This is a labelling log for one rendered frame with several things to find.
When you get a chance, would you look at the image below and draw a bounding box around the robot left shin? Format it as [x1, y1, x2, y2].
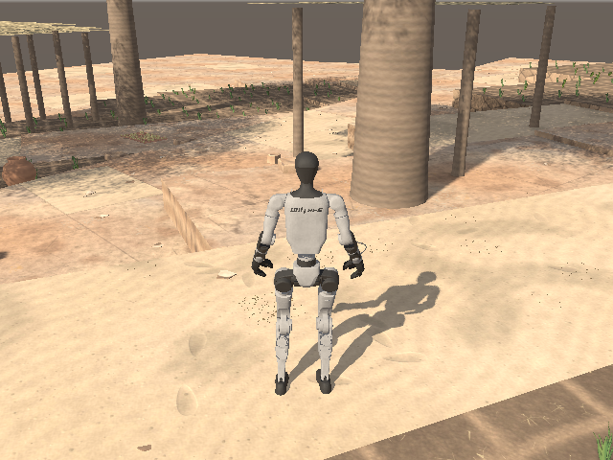
[275, 318, 289, 382]

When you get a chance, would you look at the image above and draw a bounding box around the robot right upper arm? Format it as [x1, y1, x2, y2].
[327, 194, 353, 245]

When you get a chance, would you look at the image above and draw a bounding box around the robot left upper arm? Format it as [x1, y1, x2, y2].
[261, 194, 286, 245]

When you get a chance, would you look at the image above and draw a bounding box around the robot left hand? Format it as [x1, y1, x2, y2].
[251, 258, 273, 277]

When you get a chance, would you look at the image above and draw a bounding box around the robot left forearm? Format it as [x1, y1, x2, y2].
[253, 231, 270, 263]

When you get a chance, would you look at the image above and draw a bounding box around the robot right hand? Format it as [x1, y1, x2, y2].
[343, 260, 365, 279]

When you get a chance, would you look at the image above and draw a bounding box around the robot right forearm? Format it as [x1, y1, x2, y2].
[344, 231, 362, 264]

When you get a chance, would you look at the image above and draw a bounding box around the left robot thigh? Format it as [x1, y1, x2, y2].
[274, 267, 294, 335]

